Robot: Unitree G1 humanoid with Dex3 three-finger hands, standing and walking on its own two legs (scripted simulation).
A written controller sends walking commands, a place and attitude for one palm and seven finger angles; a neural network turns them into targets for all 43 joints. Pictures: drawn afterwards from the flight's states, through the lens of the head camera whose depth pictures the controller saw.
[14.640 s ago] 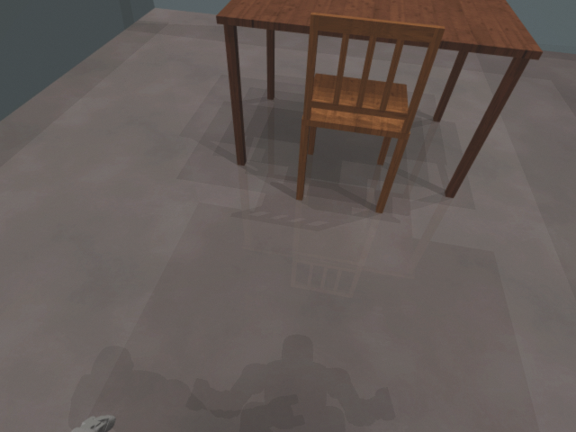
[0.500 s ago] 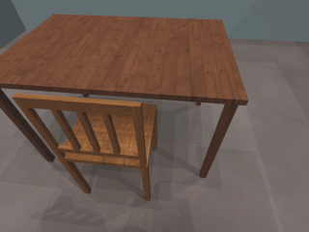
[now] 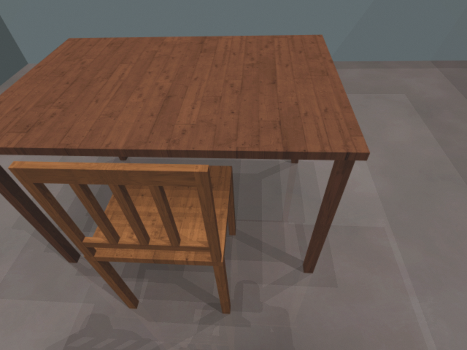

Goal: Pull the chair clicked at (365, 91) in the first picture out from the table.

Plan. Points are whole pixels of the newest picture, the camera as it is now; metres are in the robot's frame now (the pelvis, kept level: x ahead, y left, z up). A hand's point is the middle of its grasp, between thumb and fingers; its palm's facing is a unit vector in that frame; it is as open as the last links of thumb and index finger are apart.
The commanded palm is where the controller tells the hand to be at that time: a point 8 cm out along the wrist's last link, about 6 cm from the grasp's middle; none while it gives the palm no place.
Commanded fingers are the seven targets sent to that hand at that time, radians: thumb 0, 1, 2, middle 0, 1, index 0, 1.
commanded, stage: look again from close up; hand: left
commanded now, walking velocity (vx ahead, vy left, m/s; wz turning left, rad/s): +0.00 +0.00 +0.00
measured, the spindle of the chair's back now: (132, 215) +0.45 +0.28 -0.10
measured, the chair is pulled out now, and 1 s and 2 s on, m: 0.00 0.00 0.00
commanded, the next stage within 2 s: raise the hand toward the chair's back in 0.82 s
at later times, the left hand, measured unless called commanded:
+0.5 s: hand out of the picture +0.01 +0.17 -0.17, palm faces +0.03 -0.98 -0.19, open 7.3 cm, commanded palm none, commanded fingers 0.00 0.90 0.90 -0.20 -0.30 -0.20 -0.30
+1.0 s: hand out of the picture +0.07 +0.20 -0.14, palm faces +0.17 -0.96 -0.22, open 7.3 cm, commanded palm +0.12 +0.23 -0.07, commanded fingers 0.00 0.78 0.85 -0.19 -0.28 -0.19 -0.28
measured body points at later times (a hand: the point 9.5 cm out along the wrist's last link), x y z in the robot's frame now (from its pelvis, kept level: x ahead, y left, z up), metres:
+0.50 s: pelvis +0.02 +0.01 +0.00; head +0.03 +0.00 +0.45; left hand +0.01 +0.22 -0.15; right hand +0.01 -0.20 -0.16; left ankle -0.03 +0.10 -0.74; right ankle +0.06 -0.10 -0.74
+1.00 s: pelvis +0.01 +0.01 +0.00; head +0.03 +0.00 +0.45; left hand +0.06 +0.25 -0.12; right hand +0.01 -0.21 -0.16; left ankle -0.03 +0.10 -0.74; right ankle +0.06 -0.10 -0.74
